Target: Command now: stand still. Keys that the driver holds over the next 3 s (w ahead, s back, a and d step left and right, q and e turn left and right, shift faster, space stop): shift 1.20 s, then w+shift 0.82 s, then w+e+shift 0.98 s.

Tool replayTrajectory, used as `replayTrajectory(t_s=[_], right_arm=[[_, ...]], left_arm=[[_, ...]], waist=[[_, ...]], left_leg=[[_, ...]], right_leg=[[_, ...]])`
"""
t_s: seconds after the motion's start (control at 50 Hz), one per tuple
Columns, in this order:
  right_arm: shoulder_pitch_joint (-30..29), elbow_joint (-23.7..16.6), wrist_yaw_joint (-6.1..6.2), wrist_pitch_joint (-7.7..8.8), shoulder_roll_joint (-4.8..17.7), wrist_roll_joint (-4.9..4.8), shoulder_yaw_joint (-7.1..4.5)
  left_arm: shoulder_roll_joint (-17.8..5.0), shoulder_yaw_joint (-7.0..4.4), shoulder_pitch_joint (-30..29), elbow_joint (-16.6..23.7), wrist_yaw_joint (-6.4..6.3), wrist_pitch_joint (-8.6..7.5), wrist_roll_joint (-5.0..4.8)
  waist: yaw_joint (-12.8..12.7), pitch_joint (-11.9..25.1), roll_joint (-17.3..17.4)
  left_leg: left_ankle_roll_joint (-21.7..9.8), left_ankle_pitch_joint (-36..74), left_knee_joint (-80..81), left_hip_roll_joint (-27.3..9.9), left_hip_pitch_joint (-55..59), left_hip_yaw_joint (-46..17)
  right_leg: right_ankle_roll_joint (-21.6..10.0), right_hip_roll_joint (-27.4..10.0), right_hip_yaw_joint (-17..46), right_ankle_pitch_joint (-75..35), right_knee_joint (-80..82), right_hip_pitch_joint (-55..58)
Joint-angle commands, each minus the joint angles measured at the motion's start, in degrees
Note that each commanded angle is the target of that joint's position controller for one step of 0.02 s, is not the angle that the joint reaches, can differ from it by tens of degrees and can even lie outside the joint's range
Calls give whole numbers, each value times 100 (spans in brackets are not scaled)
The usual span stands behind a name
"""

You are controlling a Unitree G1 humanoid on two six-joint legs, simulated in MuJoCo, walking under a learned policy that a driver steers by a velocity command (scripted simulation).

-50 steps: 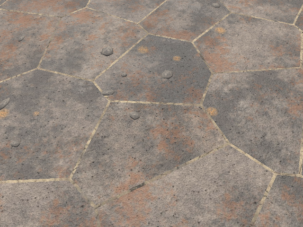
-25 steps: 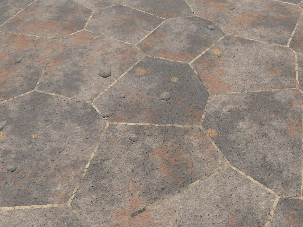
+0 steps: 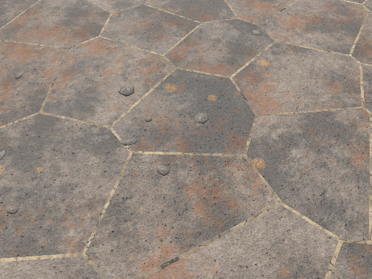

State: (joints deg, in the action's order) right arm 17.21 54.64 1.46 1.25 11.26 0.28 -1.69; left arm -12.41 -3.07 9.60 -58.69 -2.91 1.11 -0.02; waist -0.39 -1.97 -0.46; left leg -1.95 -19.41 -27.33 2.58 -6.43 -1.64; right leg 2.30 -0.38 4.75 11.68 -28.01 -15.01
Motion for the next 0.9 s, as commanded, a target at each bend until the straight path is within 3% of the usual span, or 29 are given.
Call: replayTrajectory(t_s=[0.02,0.36,0.9], right_arm=[[303,-52,20,43,552,-1,-99],[587,442,27,22,425,-10,-6],[907,703,38,19,308,-26,67]], left_arm=[[-562,-90,4,77,-21,-50,-1],[-483,-8,185,-346,-30,-43,-13],[-390,83,442,-471,-29,-44,-27]], waist=[[-1,8,85],[10,-110,74],[35,-178,66]], left_leg=[[-32,1143,700,-374,-801,-314],[-16,1002,785,-330,-796,-223],[7,955,757,-304,-811,-126]], right_leg=[[-217,-100,55,-1021,200,678],[-229,-66,8,-884,305,585],[-260,-30,-11,-898,295,521]])
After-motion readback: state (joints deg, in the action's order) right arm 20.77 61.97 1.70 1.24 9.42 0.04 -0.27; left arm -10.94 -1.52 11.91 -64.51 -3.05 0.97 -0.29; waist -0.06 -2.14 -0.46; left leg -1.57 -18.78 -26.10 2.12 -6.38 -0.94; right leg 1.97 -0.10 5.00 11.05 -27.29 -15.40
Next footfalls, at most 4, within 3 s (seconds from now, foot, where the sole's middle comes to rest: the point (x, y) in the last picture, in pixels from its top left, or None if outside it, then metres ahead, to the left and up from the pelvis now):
1.52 right None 0.16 -0.19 -0.77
2.02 left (187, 238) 0.67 0.03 -0.77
2.50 right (243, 155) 1.08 -0.23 -0.77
2.94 left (243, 93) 1.52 -0.27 -0.77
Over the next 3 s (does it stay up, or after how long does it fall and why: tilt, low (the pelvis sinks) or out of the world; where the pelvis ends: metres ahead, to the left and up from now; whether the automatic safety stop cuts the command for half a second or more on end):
stays up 1.30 -0.27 -0.03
